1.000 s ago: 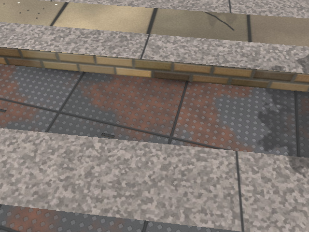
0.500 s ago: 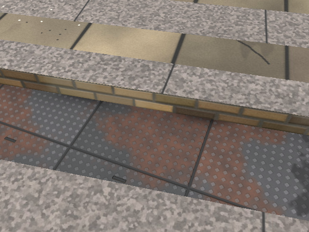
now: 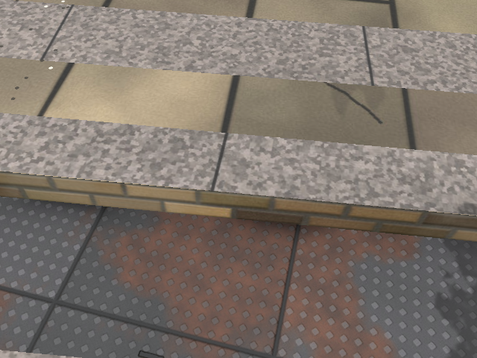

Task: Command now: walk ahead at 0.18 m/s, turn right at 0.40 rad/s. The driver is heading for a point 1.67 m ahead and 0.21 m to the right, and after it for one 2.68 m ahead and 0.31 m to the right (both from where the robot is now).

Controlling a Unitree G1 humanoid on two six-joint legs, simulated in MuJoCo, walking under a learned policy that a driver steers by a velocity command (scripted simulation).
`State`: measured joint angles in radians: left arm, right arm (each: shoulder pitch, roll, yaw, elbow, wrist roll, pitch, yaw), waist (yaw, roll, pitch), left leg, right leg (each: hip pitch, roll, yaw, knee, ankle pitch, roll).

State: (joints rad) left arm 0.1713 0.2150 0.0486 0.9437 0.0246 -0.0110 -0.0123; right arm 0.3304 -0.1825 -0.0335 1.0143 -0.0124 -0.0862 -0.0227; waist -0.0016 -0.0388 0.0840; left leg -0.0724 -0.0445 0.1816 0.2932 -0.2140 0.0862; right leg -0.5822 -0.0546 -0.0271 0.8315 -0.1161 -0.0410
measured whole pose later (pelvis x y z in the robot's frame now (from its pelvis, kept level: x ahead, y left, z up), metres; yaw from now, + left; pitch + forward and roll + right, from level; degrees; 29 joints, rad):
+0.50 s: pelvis +0.07 -0.02 -0.01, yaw -13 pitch +1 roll +1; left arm 0.20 0.24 0.07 0.88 0.03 0.02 0.01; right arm 0.18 -0.23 -0.06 0.88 -0.02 0.05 -0.04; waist 0.03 0.01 0.05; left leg -0.43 0.03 -0.04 0.88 -0.41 -0.02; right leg -0.32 0.10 0.02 0.40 -0.08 -0.10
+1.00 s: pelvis +0.08 +0.02 +0.00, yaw -14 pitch -2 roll +0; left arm 0.23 0.22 0.03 1.05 0.02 0.02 0.03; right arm 0.24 -0.20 -0.03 0.98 -0.01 0.00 -0.03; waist 0.01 0.00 0.01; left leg -0.12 -0.03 0.01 0.40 -0.26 0.04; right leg -0.20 0.04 0.07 0.42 -0.22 -0.02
